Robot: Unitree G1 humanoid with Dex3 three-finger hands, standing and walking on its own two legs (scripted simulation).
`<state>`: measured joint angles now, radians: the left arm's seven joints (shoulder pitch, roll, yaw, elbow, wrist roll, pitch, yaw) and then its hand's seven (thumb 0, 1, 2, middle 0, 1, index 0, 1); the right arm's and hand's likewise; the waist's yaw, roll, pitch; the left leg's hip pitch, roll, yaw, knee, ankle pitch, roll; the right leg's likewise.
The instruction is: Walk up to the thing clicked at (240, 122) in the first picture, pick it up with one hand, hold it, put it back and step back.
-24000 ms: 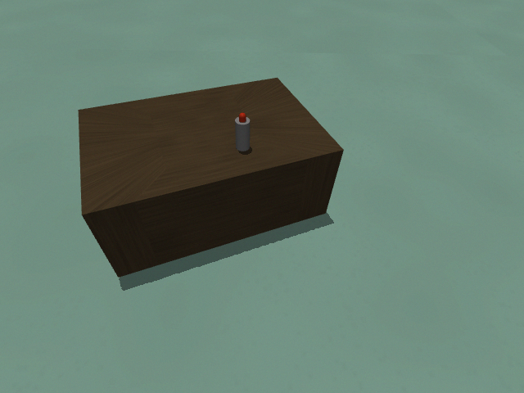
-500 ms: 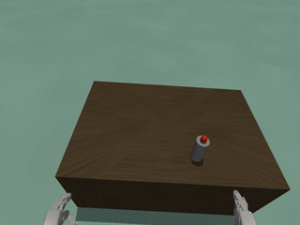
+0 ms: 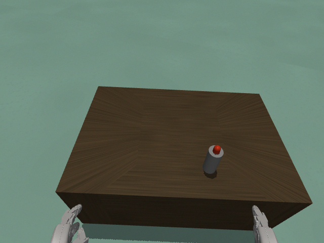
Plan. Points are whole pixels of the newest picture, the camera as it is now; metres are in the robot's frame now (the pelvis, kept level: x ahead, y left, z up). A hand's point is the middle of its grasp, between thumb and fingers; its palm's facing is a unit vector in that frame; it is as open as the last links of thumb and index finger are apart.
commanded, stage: home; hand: right
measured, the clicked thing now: (213, 157) +0.52 -0.21 -0.22
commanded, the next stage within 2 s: stand in 1.10 s
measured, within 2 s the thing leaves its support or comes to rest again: neither
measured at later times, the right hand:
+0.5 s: hand (240, 239) +0.18 -0.18 -0.05, palm faces +0.11 +0.96 -0.27, open 17.5 cm
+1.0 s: hand out of the picture +0.16 -0.18 -0.05, palm faces +0.11 +0.95 -0.28, open 17.6 cm
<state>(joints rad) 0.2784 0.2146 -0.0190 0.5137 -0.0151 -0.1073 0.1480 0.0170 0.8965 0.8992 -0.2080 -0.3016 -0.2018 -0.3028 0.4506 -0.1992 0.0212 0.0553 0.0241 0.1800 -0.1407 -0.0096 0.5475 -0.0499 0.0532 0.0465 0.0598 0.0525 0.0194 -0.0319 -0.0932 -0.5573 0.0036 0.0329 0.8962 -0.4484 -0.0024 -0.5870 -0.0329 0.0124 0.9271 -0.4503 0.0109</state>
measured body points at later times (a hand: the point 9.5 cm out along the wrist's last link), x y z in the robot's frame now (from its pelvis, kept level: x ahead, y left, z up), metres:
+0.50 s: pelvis +0.01 +0.00 +0.00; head +0.03 +0.00 +0.45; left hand +0.17 +0.24 -0.07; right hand +0.17 -0.23 -0.03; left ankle +0.01 +0.12 -0.69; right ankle +0.01 -0.12 -0.69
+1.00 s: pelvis -0.01 +0.00 +0.00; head +0.01 +0.01 +0.45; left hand +0.15 +0.25 -0.07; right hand +0.15 -0.23 -0.03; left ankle +0.01 +0.12 -0.69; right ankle +0.01 -0.12 -0.69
